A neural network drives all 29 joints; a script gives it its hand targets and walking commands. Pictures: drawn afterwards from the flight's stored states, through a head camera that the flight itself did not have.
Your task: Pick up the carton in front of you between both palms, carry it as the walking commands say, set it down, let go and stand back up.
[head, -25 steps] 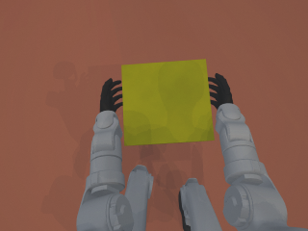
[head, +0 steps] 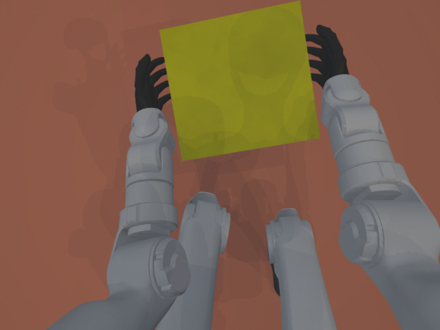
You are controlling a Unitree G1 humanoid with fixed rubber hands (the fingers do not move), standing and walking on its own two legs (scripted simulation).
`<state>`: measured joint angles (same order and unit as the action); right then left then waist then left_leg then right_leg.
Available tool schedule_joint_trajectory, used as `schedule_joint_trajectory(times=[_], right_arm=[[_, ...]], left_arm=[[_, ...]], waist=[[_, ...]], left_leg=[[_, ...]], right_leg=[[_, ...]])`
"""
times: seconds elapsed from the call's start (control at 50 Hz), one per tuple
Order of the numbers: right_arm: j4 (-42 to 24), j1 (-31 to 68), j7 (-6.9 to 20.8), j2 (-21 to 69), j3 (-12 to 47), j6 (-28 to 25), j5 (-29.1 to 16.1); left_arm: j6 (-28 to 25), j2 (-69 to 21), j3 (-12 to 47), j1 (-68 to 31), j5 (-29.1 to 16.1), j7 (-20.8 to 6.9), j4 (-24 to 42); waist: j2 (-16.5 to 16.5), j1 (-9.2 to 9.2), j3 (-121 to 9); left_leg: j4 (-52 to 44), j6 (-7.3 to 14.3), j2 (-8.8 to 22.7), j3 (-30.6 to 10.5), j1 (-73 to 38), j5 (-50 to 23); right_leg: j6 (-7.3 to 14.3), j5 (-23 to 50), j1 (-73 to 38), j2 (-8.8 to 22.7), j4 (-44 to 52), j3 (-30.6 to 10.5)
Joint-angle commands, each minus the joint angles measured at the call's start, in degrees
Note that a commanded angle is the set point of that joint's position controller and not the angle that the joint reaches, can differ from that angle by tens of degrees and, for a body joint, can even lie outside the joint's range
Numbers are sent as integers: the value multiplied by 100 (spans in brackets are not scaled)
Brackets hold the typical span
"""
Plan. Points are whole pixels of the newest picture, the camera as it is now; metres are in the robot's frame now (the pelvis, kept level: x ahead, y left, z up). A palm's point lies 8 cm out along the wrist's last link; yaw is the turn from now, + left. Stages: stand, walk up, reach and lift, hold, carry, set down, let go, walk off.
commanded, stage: set down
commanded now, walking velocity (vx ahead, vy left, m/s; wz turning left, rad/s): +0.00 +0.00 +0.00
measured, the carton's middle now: (239, 99) +0.49 +0.06 -0.20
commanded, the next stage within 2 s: none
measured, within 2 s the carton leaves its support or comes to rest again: rests again in 1.08 s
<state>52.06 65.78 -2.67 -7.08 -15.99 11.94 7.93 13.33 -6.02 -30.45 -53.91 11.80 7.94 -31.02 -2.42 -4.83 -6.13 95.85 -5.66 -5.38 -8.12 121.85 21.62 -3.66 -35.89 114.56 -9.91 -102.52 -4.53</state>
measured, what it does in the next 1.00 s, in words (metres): lowers itself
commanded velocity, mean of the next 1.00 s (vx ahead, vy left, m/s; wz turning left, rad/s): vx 0.00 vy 0.00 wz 0.00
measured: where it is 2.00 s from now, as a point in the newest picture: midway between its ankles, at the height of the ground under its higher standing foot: (238, 256)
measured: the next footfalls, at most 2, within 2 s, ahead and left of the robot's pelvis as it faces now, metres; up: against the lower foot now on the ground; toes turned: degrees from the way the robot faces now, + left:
none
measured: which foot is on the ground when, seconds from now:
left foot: down 0.00-1.00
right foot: down 0.00-1.00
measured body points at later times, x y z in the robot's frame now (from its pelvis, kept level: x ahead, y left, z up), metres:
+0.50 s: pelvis -0.01 -0.01 -0.08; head +0.35 -0.01 +0.18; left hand +0.47 +0.23 -0.24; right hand +0.56 -0.06 -0.26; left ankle +0.13 +0.14 -0.46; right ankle +0.07 -0.13 -0.46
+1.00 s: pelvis -0.01 -0.02 -0.09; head +0.36 -0.02 +0.17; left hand +0.47 +0.23 -0.27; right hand +0.56 -0.07 -0.29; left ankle +0.13 +0.14 -0.46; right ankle +0.07 -0.12 -0.46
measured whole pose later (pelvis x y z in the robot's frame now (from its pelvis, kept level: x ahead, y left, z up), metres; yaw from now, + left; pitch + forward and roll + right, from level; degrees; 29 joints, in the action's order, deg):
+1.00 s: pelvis -0.01 -0.02 -0.09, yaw +1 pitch +46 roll +4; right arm 68.5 85.2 -5.5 -14.8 -3.3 10.4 5.8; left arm 9.4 3.4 -36.1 -71.0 8.1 2.9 -49.7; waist -0.8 -10.1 9.5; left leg 113.1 -8.0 -2.5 -5.3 133.4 25.4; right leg -1.4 -38.0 129.5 -10.7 -122.4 -3.6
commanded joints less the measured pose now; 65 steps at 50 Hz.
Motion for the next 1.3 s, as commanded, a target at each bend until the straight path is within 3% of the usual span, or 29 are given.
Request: schedule_joint_trajectory(times=[0.0, 0.16, 0.34, 0.46, 0.54, 0.72, 1.02, 1.28], right_arm=[[-203, 3144, 1223, 5023, 2037, -203, -513], [158, 3731, 1138, 4618, 2000, -201, -595], [298, 4410, 974, 4174, 2403, -294, -933], [180, 4684, 809, 4214, 2573, -390, -911], [270, 4469, 725, 4335, 2502, -397, -770], [478, 4382, 737, 4118, 2352, -497, -766], [808, 4379, 872, 3390, 2033, -575, -486], [1216, 3848, 933, 2629, 1555, -522, 16]], left_arm=[[-42, -4479, 3015, -3792, -499, -1110, -273], [-83, -4008, 2596, -4395, -520, -1165, -427], [-198, -3497, 2348, -4967, -766, -1222, -542], [-213, -3640, 2005, -4824, -961, -1457, -925], [-224, -3557, 1791, -4605, -927, -1606, -1178], [-370, -3169, 1516, -4492, -759, -1633, -1376], [-482, -2702, 1051, -4391, -645, -1611, -1859], [-541, -2039, 564, -4108, -498, -1576, -2216]], waist=[[58, -197, -5950], [-138, -390, -5785], [-440, -667, -5705], [-1111, -766, -5358], [-1325, -711, -5108], [-1081, -813, -4494], [-1019, -660, -3465], [-805, -413, -2633]], left_leg=[[-124, 31, -244, 1294, -5184, -1428], [462, 15, -168, 1414, -4492, -1385], [1146, 21, -34, 1516, -3997, -1625], [1438, 77, 2, 1480, -3180, -1923], [1526, 98, 16, 1490, -2646, -1884], [1617, 116, 31, 1475, -2249, -1861], [1718, 155, 29, 1337, -1890, -1510], [1765, 193, 45, 1251, -1525, -1186]], right_leg=[[243, 1078, -1055, -200, 1087, 802], [245, 1063, -817, -149, 569, 782], [195, 1308, -904, -64, -19, 733], [182, 1923, -1182, 8, -246, 649], [159, 2303, -1288, 62, -248, 560], [241, 2373, -979, 72, -360, 378], [361, 1813, -247, 196, -476, 318], [473, 1493, 113, 302, -528, 212]])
